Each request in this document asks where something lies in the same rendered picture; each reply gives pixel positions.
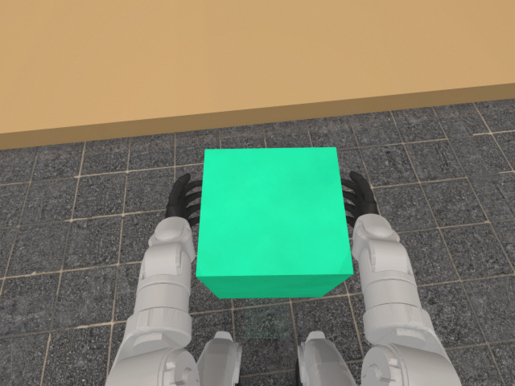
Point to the right robot hand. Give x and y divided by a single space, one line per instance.
363 198

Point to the robot thigh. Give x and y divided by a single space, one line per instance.
320 364
219 363

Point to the left robot forearm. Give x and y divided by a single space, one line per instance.
161 316

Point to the right robot upper arm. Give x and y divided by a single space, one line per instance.
390 364

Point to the right robot forearm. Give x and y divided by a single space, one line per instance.
393 311

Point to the robot left thigh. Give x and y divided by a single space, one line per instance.
219 363

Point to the robot right thigh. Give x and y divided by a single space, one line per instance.
320 364

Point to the left robot upper arm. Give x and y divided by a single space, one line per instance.
170 366

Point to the carton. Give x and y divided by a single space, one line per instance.
272 223

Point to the left robot hand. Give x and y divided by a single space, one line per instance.
177 205

